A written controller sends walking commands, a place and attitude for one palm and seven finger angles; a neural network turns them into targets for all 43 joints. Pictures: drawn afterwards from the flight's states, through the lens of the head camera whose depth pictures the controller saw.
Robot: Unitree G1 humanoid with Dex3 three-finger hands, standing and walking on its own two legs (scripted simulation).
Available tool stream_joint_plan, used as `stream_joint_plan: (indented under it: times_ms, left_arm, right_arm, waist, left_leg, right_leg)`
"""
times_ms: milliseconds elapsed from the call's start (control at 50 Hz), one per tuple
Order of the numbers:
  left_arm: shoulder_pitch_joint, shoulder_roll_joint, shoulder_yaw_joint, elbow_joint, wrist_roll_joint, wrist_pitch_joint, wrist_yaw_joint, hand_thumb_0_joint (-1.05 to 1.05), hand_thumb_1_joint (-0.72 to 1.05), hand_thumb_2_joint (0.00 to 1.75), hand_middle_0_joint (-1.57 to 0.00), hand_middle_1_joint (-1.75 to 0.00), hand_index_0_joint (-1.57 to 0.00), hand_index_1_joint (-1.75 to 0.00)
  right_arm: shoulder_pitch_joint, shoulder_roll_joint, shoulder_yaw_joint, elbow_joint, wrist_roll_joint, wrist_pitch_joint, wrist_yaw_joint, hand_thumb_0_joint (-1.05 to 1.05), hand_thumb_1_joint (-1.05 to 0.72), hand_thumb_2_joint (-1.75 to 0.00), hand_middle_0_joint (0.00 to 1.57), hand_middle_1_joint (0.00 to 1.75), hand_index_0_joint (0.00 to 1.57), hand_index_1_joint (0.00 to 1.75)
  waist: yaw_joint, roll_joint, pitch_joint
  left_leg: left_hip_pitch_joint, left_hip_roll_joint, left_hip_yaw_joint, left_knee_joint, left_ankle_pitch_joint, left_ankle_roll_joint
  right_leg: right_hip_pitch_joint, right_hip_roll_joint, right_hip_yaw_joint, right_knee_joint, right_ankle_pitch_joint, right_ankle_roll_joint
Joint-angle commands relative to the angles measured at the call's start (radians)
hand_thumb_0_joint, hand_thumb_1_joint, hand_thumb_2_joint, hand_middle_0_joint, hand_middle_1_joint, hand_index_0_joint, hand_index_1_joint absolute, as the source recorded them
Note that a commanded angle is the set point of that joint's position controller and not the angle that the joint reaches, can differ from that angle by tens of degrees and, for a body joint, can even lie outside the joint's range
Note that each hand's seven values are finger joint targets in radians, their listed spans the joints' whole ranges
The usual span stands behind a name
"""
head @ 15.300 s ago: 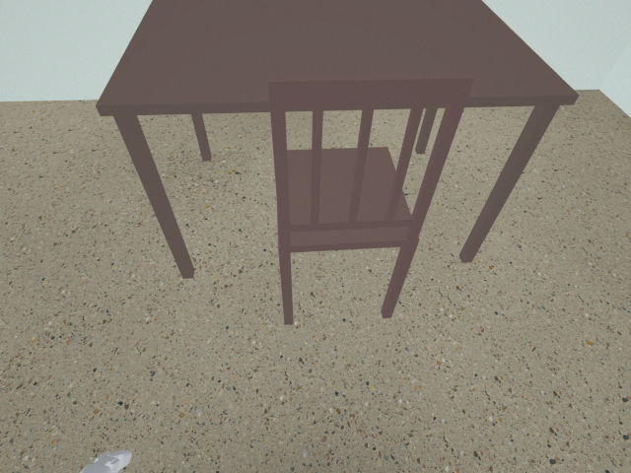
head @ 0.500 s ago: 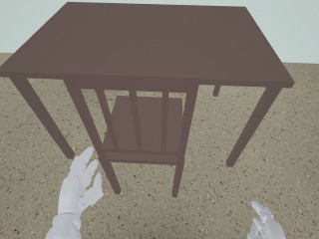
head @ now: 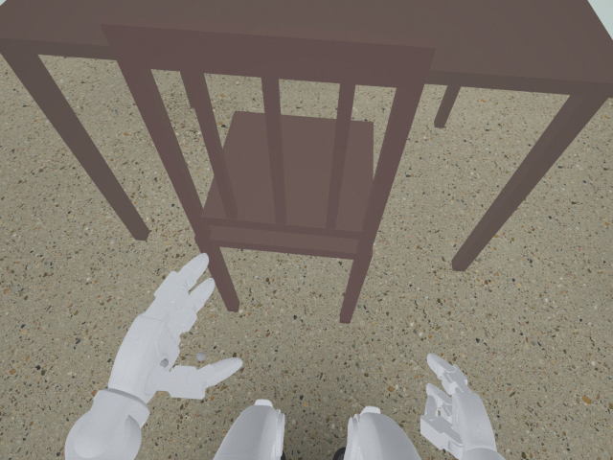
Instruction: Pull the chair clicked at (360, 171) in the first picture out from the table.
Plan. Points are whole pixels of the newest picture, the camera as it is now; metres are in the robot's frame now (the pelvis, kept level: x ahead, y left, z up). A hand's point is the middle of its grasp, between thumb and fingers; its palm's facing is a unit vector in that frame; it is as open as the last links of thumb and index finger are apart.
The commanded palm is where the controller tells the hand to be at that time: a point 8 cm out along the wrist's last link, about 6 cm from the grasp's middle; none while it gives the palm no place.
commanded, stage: raise the hand toward the chair's back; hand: left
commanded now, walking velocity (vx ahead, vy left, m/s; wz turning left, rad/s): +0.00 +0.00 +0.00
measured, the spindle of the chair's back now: (276, 163) +0.54 +0.08 +0.02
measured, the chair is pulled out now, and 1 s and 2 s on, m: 0.00 0.00 0.00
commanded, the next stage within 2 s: aim the fingers beside a spindle in 1.32 s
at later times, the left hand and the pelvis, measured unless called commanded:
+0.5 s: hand (133, 322) +0.26 +0.21 +0.07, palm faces +0.05 -1.00 -0.05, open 16.3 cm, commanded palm +0.23 +0.26 +0.06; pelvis +0.03 +0.01 +0.02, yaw +0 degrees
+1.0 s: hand (126, 313) +0.27 +0.23 +0.05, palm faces -0.07 -1.00 -0.04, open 16.9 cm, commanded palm +0.25 +0.29 +0.07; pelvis +0.03 +0.03 +0.03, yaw +0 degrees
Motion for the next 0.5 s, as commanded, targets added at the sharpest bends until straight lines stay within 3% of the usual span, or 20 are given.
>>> stream_joint_plan:
  times_ms: [0, 20, 80, 140, 180, 240, 280, 320, 380, 400, 480]
  left_arm:
    - [0.110, 0.119, 0.217, -0.334, -0.079, -0.010, 0.138, 0.00, -0.03, 0.50, -0.11, -0.15, -0.11, -0.15]
    - [0.122, 0.109, 0.222, -0.339, -0.078, -0.037, 0.173, 0.00, -0.06, 0.49, -0.10, -0.15, -0.10, -0.15]
    - [0.084, 0.082, 0.159, -0.298, -0.014, -0.152, 0.220, 0.00, -0.13, 0.46, -0.10, -0.14, -0.10, -0.14]
    - [0.034, 0.056, 0.059, -0.189, 0.022, -0.235, 0.166, 0.00, -0.20, 0.43, -0.09, -0.13, -0.09, -0.13]
    - [0.029, 0.047, 0.021, -0.147, 0.015, -0.242, 0.099, 0.00, -0.24, 0.41, -0.09, -0.12, -0.09, -0.12]
    - [0.055, 0.137, 0.106, -0.182, -0.022, -0.204, 0.037, 0.00, -0.31, 0.38, -0.08, -0.11, -0.08, -0.11]
    - [0.076, 0.206, 0.201, -0.231, -0.044, -0.171, 0.047, 0.00, -0.36, 0.36, -0.07, -0.10, -0.07, -0.10]
    - [0.091, 0.201, 0.243, -0.292, -0.068, -0.160, 0.078, 0.00, -0.41, 0.34, -0.07, -0.09, -0.07, -0.09]
    - [0.090, 0.145, 0.233, -0.253, -0.069, -0.159, 0.128, 0.00, -0.48, 0.31, -0.06, -0.08, -0.06, -0.08]
    - [0.072, 0.119, 0.206, -0.224, -0.062, -0.161, 0.133, 0.00, -0.50, 0.30, -0.06, -0.08, -0.06, -0.08]
    - [0.004, 0.100, 0.130, -0.101, -0.021, -0.158, 0.076, 0.00, -0.50, 0.30, -0.06, -0.08, -0.06, -0.08]
  right_arm:
    - [-0.075, -0.152, -0.104, -0.217, 0.003, -0.047, -0.030, 0.00, -0.90, -0.90, 0.20, 0.30, 0.20, 0.30]
    - [-0.062, -0.143, -0.105, -0.198, -0.003, -0.050, -0.028, 0.00, -0.90, -0.90, 0.20, 0.30, 0.20, 0.30]
    - [-0.047, -0.152, -0.108, -0.151, -0.022, -0.069, -0.018, 0.00, -0.90, -0.90, 0.20, 0.30, 0.20, 0.30]
    - [-0.023, -0.189, -0.109, -0.121, -0.030, -0.094, -0.005, 0.00, -0.90, -0.90, 0.20, 0.30, 0.20, 0.30]
    - [-0.017, -0.211, -0.114, -0.129, -0.021, -0.108, -0.007, 0.00, -0.90, -0.90, 0.20, 0.30, 0.20, 0.30]
    - [0.006, -0.230, -0.126, -0.152, -0.007, -0.115, -0.020, 0.00, -0.90, -0.90, 0.20, 0.30, 0.20, 0.30]
    - [0.000, -0.226, -0.132, -0.155, -0.004, -0.110, -0.026, 0.00, -0.90, -0.90, 0.20, 0.30, 0.20, 0.30]
    - [0.004, -0.203, -0.131, -0.158, -0.006, -0.100, -0.026, 0.00, -0.90, -0.90, 0.20, 0.30, 0.20, 0.30]
    - [0.004, -0.187, -0.127, -0.143, -0.011, -0.086, -0.021, 0.00, -0.90, -0.90, 0.20, 0.30, 0.20, 0.30]
    - [0.002, -0.188, -0.124, -0.139, -0.014, -0.083, -0.017, 0.00, -0.90, -0.90, 0.20, 0.30, 0.20, 0.30]
    - [0.003, -0.216, -0.117, -0.136, -0.017, -0.078, -0.008, 0.00, -0.90, -0.90, 0.20, 0.30, 0.20, 0.30]
  waist:
    - [0.068, -0.032, -0.345]
    - [0.065, -0.014, -0.323]
    - [0.012, -0.004, -0.216]
    - [-0.050, 0.006, -0.142]
    - [-0.064, -0.014, -0.142]
    - [-0.021, 0.012, -0.266]
    - [0.012, 0.042, -0.340]
    - [0.030, 0.054, -0.361]
    - [0.011, 0.028, -0.281]
    - [-0.007, 0.023, -0.227]
    - [-0.047, 0.016, -0.146]
  left_leg:
    - [0.183, -0.008, -0.053, -0.268, 0.190, -0.013]
    - [0.192, -0.004, -0.054, -0.274, 0.218, -0.017]
    - [0.175, 0.010, -0.062, -0.255, 0.226, -0.018]
    - [0.144, 0.009, -0.068, -0.222, 0.135, -0.015]
    - [0.146, 0.011, -0.075, -0.224, 0.102, -0.012]
    - [0.203, 0.005, -0.072, -0.253, 0.147, -0.012]
    - [0.256, 0.003, -0.066, -0.266, 0.241, -0.015]
    - [0.297, 0.002, -0.065, -0.286, 0.337, -0.024]
    - [0.298, 0.006, -0.064, -0.284, 0.380, -0.029]
    - [0.284, 0.008, -0.066, -0.281, 0.366, -0.031]
    - [0.244, 0.009, -0.073, -0.268, 0.286, -0.029]
  right_leg:
    - [0.364, -0.006, 0.119, -0.264, 0.070, 0.042]
    - [0.356, -0.003, 0.108, -0.256, 0.111, 0.038]
    - [0.223, 0.002, 0.080, -0.220, 0.121, 0.033]
    - [0.114, -0.001, 0.085, -0.214, 0.029, 0.033]
    - [0.100, -0.002, 0.090, -0.225, -0.001, 0.033]
    - [0.209, -0.005, 0.101, -0.246, 0.043, 0.032]
    - [0.279, -0.001, 0.094, -0.238, 0.141, 0.032]
    - [0.335, 0.000, 0.079, -0.236, 0.236, 0.031]
    - [0.305, 0.007, 0.063, -0.238, 0.280, 0.034]
    - [0.272, 0.006, 0.057, -0.237, 0.272, 0.034]
    - [0.191, 0.006, 0.056, -0.237, 0.206, 0.031]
